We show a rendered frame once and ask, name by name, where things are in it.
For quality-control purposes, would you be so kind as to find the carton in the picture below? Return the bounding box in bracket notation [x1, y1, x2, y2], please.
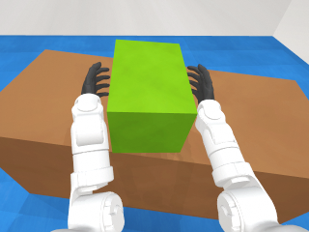
[106, 39, 198, 153]

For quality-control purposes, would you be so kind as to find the robot left forearm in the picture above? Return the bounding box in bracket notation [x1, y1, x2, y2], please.
[68, 93, 114, 229]

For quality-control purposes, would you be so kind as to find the robot right hand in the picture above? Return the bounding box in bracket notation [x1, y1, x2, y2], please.
[187, 64, 215, 104]

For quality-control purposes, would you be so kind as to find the robot left upper arm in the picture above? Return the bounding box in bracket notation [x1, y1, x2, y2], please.
[50, 191, 125, 232]

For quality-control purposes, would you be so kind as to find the robot left hand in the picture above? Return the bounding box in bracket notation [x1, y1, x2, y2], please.
[81, 62, 110, 98]

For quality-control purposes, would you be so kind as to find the robot right upper arm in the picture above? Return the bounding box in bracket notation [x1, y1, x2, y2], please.
[217, 186, 309, 232]

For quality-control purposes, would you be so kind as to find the robot right forearm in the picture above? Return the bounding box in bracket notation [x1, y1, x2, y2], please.
[195, 100, 277, 218]

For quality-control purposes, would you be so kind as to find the pedestal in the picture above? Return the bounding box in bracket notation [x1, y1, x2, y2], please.
[0, 49, 309, 224]

